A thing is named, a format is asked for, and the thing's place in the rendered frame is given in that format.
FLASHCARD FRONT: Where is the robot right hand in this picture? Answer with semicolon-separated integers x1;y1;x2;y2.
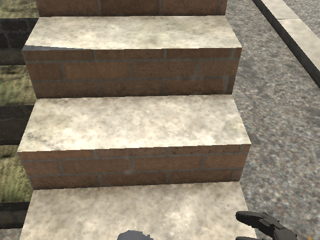
235;211;298;240

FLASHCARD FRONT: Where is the robot left thigh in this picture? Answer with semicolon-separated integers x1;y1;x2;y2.
118;230;154;240

